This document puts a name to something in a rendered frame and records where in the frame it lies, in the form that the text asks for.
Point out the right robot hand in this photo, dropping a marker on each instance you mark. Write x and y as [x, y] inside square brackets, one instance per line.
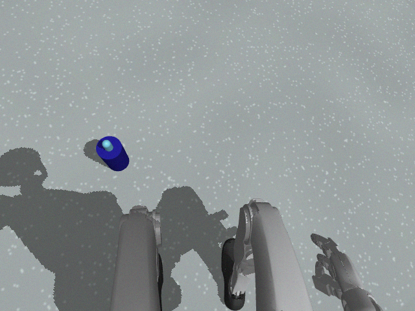
[343, 274]

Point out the right robot arm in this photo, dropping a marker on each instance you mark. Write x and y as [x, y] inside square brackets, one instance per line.
[359, 300]

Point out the bottle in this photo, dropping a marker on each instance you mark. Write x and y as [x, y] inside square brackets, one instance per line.
[112, 153]

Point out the right robot foot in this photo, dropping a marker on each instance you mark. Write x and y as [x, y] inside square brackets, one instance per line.
[232, 301]

